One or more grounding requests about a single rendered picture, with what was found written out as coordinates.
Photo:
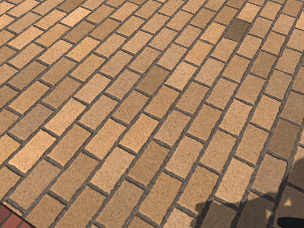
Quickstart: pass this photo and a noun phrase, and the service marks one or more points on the right robot hand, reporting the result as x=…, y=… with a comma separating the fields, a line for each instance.
x=288, y=222

